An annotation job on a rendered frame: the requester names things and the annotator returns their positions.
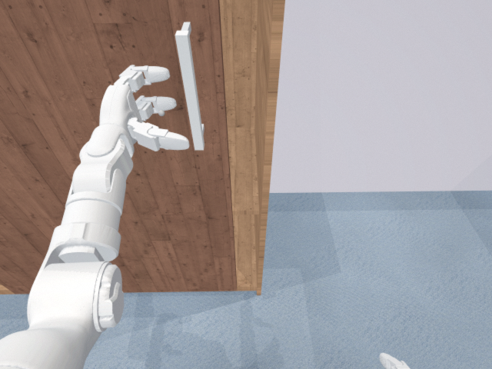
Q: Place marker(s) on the left robot hand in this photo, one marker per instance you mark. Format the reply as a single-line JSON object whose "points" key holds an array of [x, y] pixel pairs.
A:
{"points": [[119, 107]]}

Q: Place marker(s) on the handle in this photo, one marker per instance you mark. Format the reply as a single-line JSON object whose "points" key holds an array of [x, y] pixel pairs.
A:
{"points": [[190, 89]]}

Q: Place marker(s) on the left robot forearm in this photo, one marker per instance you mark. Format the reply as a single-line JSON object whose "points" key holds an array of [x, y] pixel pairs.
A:
{"points": [[89, 228]]}

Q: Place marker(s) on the left robot upper arm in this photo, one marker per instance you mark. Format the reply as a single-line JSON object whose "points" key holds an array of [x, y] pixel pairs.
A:
{"points": [[72, 303]]}

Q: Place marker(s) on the right robot hand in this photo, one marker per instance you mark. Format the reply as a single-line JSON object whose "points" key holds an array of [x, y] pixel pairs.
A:
{"points": [[390, 362]]}

